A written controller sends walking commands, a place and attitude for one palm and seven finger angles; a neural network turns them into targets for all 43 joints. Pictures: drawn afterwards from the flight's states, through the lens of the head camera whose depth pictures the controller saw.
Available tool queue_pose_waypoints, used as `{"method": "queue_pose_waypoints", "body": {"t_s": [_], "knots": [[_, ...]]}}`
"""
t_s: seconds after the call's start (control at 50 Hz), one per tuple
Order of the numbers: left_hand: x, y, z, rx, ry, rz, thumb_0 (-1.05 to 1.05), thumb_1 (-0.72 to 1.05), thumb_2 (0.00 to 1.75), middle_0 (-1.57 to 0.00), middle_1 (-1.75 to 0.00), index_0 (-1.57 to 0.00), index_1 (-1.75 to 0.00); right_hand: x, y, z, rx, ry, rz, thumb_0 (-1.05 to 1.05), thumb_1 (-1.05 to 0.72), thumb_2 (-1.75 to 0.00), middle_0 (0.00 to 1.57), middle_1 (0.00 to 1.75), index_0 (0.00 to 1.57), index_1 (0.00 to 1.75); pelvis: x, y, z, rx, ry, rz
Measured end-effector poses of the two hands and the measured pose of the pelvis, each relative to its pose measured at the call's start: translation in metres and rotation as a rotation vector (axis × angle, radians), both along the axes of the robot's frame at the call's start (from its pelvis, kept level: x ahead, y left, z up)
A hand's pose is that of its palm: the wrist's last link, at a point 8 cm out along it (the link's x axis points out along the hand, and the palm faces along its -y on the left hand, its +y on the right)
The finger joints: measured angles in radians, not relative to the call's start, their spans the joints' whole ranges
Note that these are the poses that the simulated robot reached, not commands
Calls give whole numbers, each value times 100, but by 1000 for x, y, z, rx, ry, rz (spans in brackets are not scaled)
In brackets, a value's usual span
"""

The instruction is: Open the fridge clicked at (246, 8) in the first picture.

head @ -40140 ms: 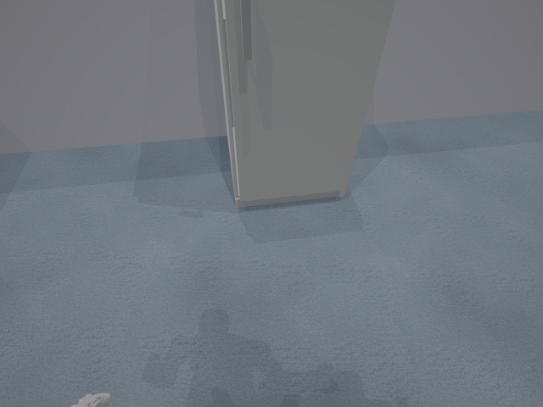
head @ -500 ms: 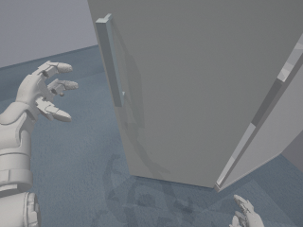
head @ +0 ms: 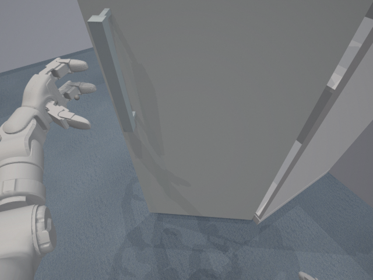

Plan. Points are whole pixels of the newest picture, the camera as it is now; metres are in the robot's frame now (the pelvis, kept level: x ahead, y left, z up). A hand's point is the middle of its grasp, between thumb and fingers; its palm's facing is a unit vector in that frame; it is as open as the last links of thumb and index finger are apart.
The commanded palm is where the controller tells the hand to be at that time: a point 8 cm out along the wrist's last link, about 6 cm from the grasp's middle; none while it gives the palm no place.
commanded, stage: move the hooked fingers beside the handle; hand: left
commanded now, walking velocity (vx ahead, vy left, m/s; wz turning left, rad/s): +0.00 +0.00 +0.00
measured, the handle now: (119, 79) +0.51 +0.16 +0.17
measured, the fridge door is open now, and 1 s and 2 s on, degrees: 53 53 53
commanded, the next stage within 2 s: feel for the door with the fingertips in 1.02 s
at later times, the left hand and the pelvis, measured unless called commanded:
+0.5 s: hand (79, 98) +0.44 +0.23 +0.17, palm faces -0.06 -1.00 -0.01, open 14.0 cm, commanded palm +0.41 +0.29 +0.18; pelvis +0.00 +0.01 +0.00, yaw -1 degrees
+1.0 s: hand (80, 96) +0.44 +0.22 +0.18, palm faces -0.05 -1.00 -0.01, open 14.0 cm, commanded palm +0.42 +0.28 +0.18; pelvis -0.01 +0.00 +0.00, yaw -1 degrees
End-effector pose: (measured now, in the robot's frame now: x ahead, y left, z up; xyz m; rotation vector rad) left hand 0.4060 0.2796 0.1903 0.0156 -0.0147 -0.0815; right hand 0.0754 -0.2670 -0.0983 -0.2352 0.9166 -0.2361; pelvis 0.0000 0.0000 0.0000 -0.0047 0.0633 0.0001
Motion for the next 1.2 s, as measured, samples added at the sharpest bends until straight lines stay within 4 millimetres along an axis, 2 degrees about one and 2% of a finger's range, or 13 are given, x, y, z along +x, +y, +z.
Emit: {"method": "queue_pose_waypoints", "body": {"t_s": [0.16,0.36,0.52,0.62,0.76,0.94,1.1,1.2], "knots": [[15,7,-11,1,44,47,-1,-50,30,-30,-120,-30,-120,-6,5,0,8,19,-21,1,-91,-90,20,30,20,30,1,2,-1,-1,18,-9],[24,2,4,-8,-22,-1,-1,-50,30,-30,-120,-30,-120,-13,7,-2,2,61,-26,1,-91,-90,20,30,20,30,5,7,-1,-6,32,-9],[13,7,-17,6,35,27,-1,-50,30,-30,-120,-30,-120,-10,11,-2,19,46,-28,1,-91,-90,20,30,20,30,3,10,-1,-4,29,-18],[5,8,-8,2,-28,32,-2,-50,30,-30,-120,-30,-120,-3,14,1,12,34,-3,1,-91,-90,20,30,20,30,0,8,-1,-7,14,-7],[13,5,3,8,12,27,-1,-50,30,-30,-120,-30,-120,4,14,2,10,5,11,1,-91,-90,20,30,20,30,-4,8,-1,-9,21,4],[13,-4,-9,-14,2,17,-1,-50,30,-30,-120,-30,-120,-9,11,0,16,24,-11,1,-91,-90,20,30,20,30,-6,6,-2,-2,24,-13],[9,6,-2,14,-11,43,-2,-50,30,-30,-120,-30,-120,-23,6,-2,10,61,-24,1,-91,-90,20,30,20,30,-7,3,-1,-4,19,-10],[8,2,0,-1,-3,13,-1,-50,30,-30,-120,-30,-120,-23,3,-4,5,68,-20,1,-91,-90,20,30,20,30,-7,3,-1,-5,20,-3]]}}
